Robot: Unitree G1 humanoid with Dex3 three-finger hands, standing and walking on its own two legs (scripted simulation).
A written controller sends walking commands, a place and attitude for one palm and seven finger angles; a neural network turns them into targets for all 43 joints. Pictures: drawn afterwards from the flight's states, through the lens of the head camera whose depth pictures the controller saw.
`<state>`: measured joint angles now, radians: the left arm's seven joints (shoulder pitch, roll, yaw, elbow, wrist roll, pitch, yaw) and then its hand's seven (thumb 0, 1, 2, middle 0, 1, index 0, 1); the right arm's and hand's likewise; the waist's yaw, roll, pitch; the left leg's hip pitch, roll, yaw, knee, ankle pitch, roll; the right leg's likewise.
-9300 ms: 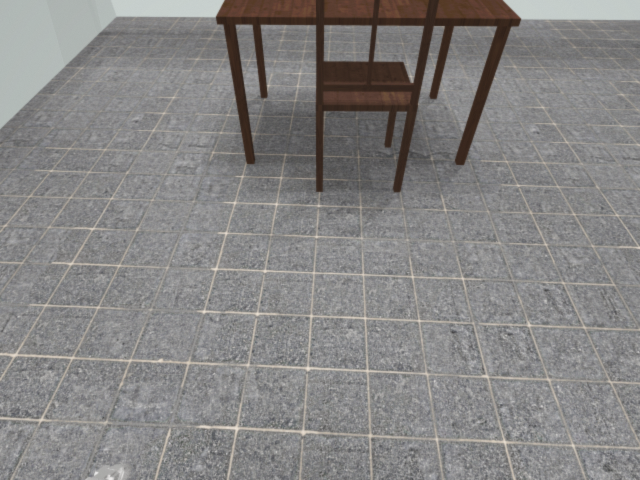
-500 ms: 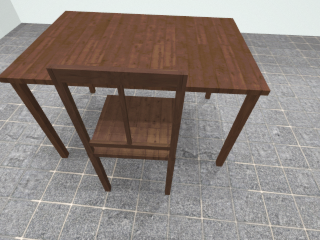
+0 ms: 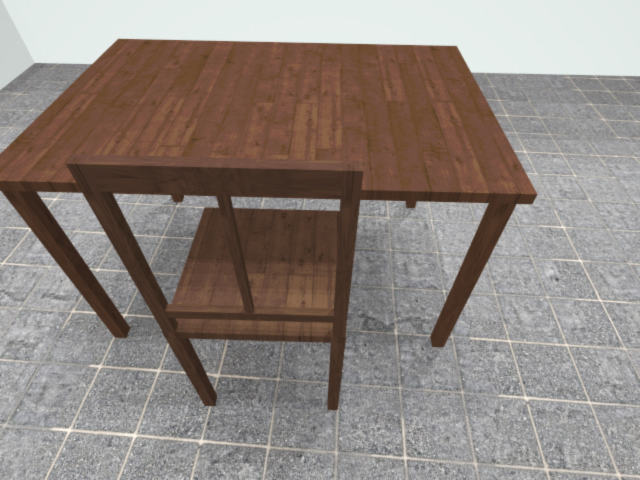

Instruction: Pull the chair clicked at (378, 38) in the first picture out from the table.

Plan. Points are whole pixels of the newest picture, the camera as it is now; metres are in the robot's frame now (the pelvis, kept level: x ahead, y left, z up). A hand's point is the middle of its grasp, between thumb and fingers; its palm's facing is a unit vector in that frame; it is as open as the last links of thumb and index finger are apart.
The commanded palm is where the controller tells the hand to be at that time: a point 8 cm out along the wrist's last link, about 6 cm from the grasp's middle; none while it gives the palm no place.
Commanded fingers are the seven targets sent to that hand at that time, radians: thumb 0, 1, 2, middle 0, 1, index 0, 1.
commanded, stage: shuffle to correct the standing spot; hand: left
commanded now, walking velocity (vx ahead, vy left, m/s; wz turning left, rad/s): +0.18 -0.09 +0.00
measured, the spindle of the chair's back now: (238, 260) +0.48 +0.18 -0.06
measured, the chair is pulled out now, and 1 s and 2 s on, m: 0.00 0.00 0.00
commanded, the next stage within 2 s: come to a stop and stand still in 0.02 s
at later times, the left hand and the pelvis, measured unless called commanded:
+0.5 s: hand out of the picture +0.08 +0.19 -0.17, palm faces +0.07 -0.97 -0.24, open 7.3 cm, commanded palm none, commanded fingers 0.00 0.90 0.90 -0.20 -0.30 -0.20 -0.30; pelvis +0.07 +0.00 +0.00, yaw +2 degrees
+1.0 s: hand out of the picture +0.09 +0.21 -0.16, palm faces -0.04 -0.97 -0.26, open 7.4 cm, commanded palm none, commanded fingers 0.00 0.90 0.90 -0.20 -0.30 -0.20 -0.30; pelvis +0.03 +0.03 +0.00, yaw -2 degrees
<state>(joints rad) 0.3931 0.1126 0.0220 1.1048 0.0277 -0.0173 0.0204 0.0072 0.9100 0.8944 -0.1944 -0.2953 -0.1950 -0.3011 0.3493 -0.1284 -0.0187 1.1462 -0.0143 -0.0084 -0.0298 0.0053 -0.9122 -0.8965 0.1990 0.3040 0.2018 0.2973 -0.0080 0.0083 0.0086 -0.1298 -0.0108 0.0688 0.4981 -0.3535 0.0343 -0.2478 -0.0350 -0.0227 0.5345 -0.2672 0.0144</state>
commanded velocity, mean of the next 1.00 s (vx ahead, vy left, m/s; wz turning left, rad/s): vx -0.05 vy -0.01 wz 0.00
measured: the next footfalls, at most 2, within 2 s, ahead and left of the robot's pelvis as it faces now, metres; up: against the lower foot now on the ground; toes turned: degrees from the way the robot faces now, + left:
left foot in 0.62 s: +0.06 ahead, +0.11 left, +0.00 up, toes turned +2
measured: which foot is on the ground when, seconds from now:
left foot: down 0.00-0.50, up 0.52-0.60, down 0.62-1.00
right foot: down 0.00-1.00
